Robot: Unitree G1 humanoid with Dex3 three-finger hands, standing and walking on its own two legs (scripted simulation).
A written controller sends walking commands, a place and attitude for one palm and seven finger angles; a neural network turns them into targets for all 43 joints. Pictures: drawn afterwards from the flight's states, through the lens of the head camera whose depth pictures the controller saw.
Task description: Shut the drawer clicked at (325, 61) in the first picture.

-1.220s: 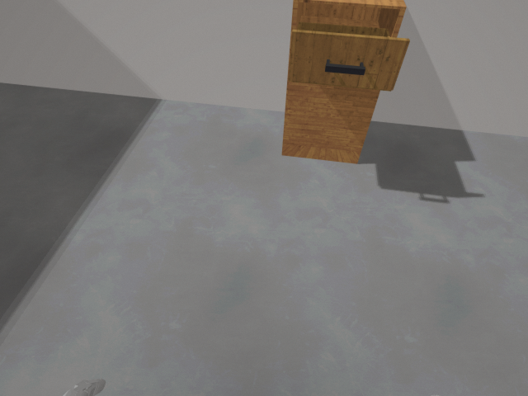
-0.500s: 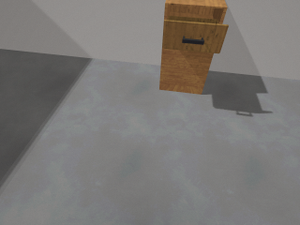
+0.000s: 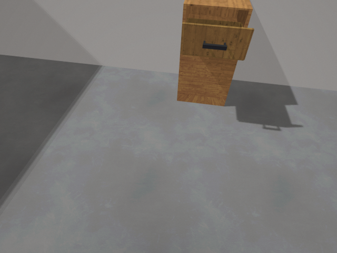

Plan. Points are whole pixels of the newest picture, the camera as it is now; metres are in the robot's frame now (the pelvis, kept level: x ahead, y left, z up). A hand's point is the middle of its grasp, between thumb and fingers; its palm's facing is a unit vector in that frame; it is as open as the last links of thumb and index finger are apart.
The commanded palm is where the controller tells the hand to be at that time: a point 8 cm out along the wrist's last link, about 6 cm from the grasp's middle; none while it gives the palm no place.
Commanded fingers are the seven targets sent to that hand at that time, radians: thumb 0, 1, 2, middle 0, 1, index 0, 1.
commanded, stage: look at it before walking up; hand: left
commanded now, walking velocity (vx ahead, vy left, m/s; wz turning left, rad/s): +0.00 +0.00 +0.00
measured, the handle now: (214, 45) +1.19 -0.20 -0.06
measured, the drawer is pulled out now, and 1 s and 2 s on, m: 0.30 0.30 0.30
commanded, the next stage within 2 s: walk to a spot facing it in 0.22 s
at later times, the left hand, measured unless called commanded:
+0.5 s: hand out of the picture +0.07 +0.23 -0.17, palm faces -0.04 -0.96 -0.29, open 7.4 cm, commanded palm none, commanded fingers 0.00 0.90 0.90 -0.20 -0.30 -0.20 -0.30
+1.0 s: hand out of the picture +0.13 +0.15 -0.17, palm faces -0.19 -0.97 -0.18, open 7.3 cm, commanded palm none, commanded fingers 0.00 0.90 0.90 -0.20 -0.30 -0.20 -0.30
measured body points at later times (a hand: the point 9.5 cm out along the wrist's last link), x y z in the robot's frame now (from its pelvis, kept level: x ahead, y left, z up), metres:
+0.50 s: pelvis +0.02 +0.00 -0.01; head +0.01 +0.01 +0.44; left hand +0.07 +0.28 -0.15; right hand +0.08 -0.27 -0.14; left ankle +0.01 +0.13 -0.74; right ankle +0.01 -0.11 -0.74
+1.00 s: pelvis +0.15 -0.03 +0.00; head +0.17 -0.04 +0.45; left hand +0.14 +0.20 -0.15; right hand +0.20 -0.29 -0.14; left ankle +0.29 +0.09 -0.68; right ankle +0.05 -0.10 -0.74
